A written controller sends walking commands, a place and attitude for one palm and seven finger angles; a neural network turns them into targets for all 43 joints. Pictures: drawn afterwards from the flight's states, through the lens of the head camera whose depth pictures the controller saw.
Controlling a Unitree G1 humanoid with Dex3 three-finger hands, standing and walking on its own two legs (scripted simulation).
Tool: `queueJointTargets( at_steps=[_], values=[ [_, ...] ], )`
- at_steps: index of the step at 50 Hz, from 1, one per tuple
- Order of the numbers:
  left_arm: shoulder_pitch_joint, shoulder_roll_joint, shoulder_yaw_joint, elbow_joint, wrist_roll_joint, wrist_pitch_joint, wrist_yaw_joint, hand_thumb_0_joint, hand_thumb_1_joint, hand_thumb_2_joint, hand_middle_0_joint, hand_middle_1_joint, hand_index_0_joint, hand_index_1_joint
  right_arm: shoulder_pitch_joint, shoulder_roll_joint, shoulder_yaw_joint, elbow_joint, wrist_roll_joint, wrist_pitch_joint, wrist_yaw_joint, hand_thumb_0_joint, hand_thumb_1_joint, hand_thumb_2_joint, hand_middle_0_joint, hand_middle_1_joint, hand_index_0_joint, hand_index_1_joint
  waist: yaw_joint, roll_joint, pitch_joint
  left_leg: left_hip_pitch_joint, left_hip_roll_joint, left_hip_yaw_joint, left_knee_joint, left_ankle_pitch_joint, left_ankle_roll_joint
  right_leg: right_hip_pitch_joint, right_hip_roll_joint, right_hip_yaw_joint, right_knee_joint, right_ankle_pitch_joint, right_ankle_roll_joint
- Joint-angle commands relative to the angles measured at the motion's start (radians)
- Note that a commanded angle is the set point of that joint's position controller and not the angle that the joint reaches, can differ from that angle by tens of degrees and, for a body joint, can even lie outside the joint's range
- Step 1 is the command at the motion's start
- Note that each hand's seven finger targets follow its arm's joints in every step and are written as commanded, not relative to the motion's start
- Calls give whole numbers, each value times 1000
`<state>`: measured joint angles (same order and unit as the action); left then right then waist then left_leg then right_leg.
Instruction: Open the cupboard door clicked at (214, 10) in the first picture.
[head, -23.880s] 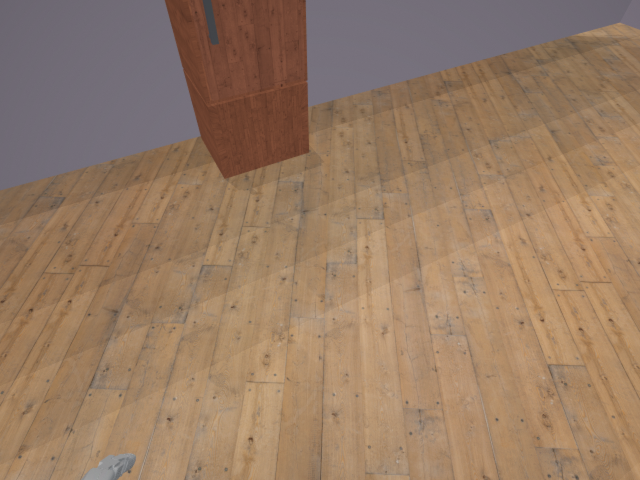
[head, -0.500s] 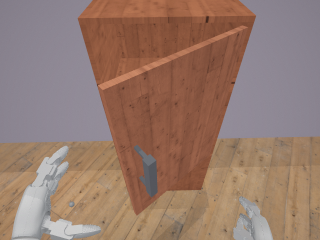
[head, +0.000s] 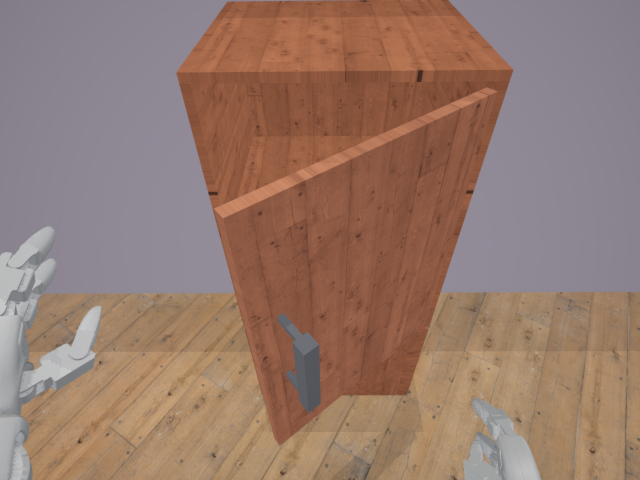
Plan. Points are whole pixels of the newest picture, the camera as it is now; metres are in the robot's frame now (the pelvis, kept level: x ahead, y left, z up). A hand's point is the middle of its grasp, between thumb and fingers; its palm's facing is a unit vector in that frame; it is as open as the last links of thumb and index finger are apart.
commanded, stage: draw the hand back to the body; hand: left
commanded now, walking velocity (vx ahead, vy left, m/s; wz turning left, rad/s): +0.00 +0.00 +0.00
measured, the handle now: (298, 364) +0.28 +0.07 -0.02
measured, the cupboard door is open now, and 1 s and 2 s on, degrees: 39 39 39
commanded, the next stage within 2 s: step back with the hand held close in 0.40 s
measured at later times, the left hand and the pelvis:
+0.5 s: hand (90, 338) +0.19 +0.24 +0.17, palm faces +0.46 -0.80 -0.39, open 7.5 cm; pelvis +0.00 -0.02 +0.01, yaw +0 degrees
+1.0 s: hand (46, 375) +0.15 +0.26 +0.16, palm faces +0.34 -0.79 -0.51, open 7.4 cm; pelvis -0.06 +0.01 +0.00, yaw -2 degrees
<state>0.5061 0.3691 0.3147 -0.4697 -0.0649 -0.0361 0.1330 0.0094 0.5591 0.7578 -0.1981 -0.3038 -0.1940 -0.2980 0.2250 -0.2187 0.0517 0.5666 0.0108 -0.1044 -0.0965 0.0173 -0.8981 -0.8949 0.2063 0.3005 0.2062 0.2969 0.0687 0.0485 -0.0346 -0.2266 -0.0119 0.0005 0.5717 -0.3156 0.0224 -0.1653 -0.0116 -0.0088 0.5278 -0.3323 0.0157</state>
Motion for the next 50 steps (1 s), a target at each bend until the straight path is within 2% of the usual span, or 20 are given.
queueJointTargets(
  at_steps=[1, 4, 7, 11, 12, 16, 21, 25, 26, 27, 28, 30, 31, 34, 36, 38, 41, 46, 48, 50],
  values=[
    [-132, 199, 182, -193, -6, -76, 20, 0, 900, 900, -200, -300, -200, -300, -141, -108, -47, -141, -3, -62, -11, 0, -900, -900, 200, 300, 200, 300, 5, 44, -33, 63, 29, -18, -137, 245, -9, 12, 13, -31, -108, 229, -40],
    [-81, 115, 112, -131, -12, -70, 2, 0, 900, 900, -200, -300, -200, -300, -142, -106, -53, -131, -2, -55, -2, 0, -900, -900, 200, 300, 200, 300, -5, 6, 2, 80, 29, -6, -145, 254, -4, 3, 13, -31, -124, 245, -31],
    [-83, 122, 108, -137, -12, -74, -4, 0, 900, 900, -200, -300, -200, -300, -148, -114, -61, -127, -5, -49, 3, 0, -900, -900, 200, 300, 200, 300, -2, -18, -22, 100, 30, -5, -154, 275, 1, 26, 11, -28, -135, 267, -29],
    [-107, 185, 156, -186, -5, -86, 4, 0, 900, 900, -200, -300, -200, -300, -161, -113, -63, -123, -10, -54, -3, 0, -900, -900, 200, 300, 200, 300, 9, -17, -65, 118, 21, 5, -154, 284, 6, 64, 10, -20, -147, 294, -31],
    [-108, 179, 153, -204, -5, -88, 3, 0, 900, 900, -200, -300, -200, -300, -166, -107, -63, -124, -10, -56, -5, 0, -900, -900, 200, 300, 200, 300, 8, 16, -68, 129, 19, 12, -152, 295, 7, 62, 6, -15, -148, 313, -30],
    [-121, 184, 156, -202, -1, -87, 7, 0, 900, 900, -200, -300, -200, -300, -165, -102, -59, -108, -11, -63, -7, 0, -900, -900, 200, 300, 200, 300, 6, 47, -42, 133, 16, 12, -153, 312, 1, 60, 9, -17, -162, 326, -33],
    [-97, 147, 133, -125, -7, -83, -1, 0, 900, 900, -200, -300, -200, -300, -167, -102, -64, -98, -10, -58, -4, 0, -900, -900, 200, 300, 200, 300, 2, -13, 13, 132, 21, 16, -166, 289, 5, 42, 13, -17, -183, 309, -28],
    [-111, 145, 128, -133, -8, -88, -8, 0, 900, 900, -200, -300, -200, -300, -172, -102, -68, -102, -10, -50, -1, 0, -900, -900, 200, 300, 200, 300, 2, -22, -7, 149, 20, 19, -170, 282, 8, 43, 13, -11, -186, 302, -22],
    [-175, 167, 137, -129, -8, -87, -5, 0, 900, 900, -200, -300, -200, -300, -173, -108, -66, -96, -11, -49, -4, 0, -900, -900, 200, 300, 200, 300, -2, -14, -3, 146, 18, 20, -171, 276, 10, 47, 11, -9, -194, 298, -24],
    [-246, 277, 251, -155, 3, -125, 0, 0, 900, 900, -200, -300, -200, -300, -155, -132, -72, -123, -2, -27, 1, 0, -900, -900, 200, 300, 200, 300, -48, -66, 75, 88, 37, -7, -124, 228, 23, -53, -39, 86, -256, 364, -17],
    [-153, 213, 206, -74, 5, -130, -10, 0, 900, 900, -200, -300, -200, -300, -156, -119, -75, -101, -8, -9, 3, 0, -900, -900, 200, 300, 200, 300, -55, -123, 43, 97, 31, -13, -96, 222, 21, -45, -62, 91, -257, 405, -21],
    [-99, 186, 171, -77, 13, -127, -15, 0, 900, 900, -200, -300, -200, -300, -162, -118, -79, -114, -9, 17, 8, 0, -900, -900, 200, 300, 200, 300, -58, -140, 14, 101, 29, -1, -78, 261, 16, -34, -78, 88, -236, 505, -17],
    [-101, 189, 168, -116, 16, -138, -15, 0, 900, 900, -200, -300, -200, -300, -166, -122, -83, -120, -11, 25, 5, 0, -900, -900, 200, 300, 200, 300, -57, -75, -12, 98, 32, 1, -87, 310, 14, -4, -81, 65, -209, 550, -18],
    [-28, 196, 179, -189, 17, -144, -6, 0, 900, 900, -200, -300, -200, -300, -161, -124, -89, -149, -8, 46, 7, 0, -900, -900, 200, 300, 200, 300, -54, 13, -111, 135, 58, 3, -112, 479, 10, 38, -53, 43, -145, 585, -10],
    [4, 221, 205, -224, 15, -148, 3, 0, 900, 900, -200, -300, -200, -300, -166, -122, -93, -157, -8, 57, 4, 0, -900, -900, 200, 300, 200, 300, -50, 30, -146, 121, 67, -6, -111, 535, 9, 63, -48, 31, -120, 594, -9],
    [25, 233, 220, -256, 14, -149, 8, 0, 900, 900, -200, -300, -200, -300, -159, -118, -96, -174, -4, 66, 6, 0, -900, -900, 200, 300, 200, 300, -53, -2, -168, 111, 74, -6, -105, 540, 7, 65, -41, 41, -106, 610, -8],
    [58, 254, 254, -249, 10, -154, 18, 0, 900, 900, -200, -300, -200, -300, -163, -115, -105, -178, -2, 77, 1, 0, -900, -900, 200, 300, 200, 300, -53, -18, -159, 59, 75, -12, -111, 485, 5, 66, -43, 47, -98, 585, -9],
    [78, 236, 249, -245, 11, -169, 24, 0, 900, 900, -200, -300, -200, -300, -155, -126, -109, -186, 0, 72, 1, 0, -900, -900, 200, 300, 200, 300, -55, 46, -112, -53, 95, -50, -171, 344, 13, 58, -11, 34, -78, 404, -2],
    [77, 230, 249, -241, 16, -179, 25, 0, 900, 900, -200, -300, -200, -300, -150, -130, -107, -188, -1, 62, 2, 0, -900, -900, 200, 300, 200, 300, -55, 73, -84, -143, 120, -76, -221, 204, 29, 80, 11, 29, -40, 300, 3],
    [72, 218, 250, -236, 27, -190, 27, 0, 900, 900, -200, -300, -200, -300, -146, -139, -107, -192, -1, 49, 3, 0, -900, -900, 200, 300, 200, 300, -56, 97, -51, -302, 145, -106, -283, -28, 55, 156, 28, 29, 26, 247, 7]
  ],
)
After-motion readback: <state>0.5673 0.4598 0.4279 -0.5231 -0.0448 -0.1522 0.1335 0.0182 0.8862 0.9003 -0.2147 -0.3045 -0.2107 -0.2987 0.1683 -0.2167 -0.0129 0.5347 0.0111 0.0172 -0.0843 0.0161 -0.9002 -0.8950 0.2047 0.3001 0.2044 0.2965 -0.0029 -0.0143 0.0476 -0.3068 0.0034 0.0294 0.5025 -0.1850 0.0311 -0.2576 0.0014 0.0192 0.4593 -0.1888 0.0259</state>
